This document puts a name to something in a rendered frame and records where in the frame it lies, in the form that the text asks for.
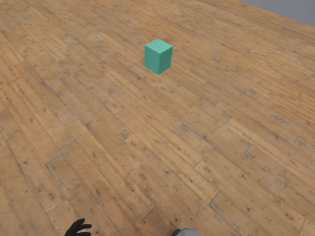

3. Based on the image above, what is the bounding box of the robot right shin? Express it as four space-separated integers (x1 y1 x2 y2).
179 227 192 233

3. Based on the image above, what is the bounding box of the left robot hand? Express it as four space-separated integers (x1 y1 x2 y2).
64 218 92 236

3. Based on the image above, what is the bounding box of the carton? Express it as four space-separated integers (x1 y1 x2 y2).
144 38 173 75

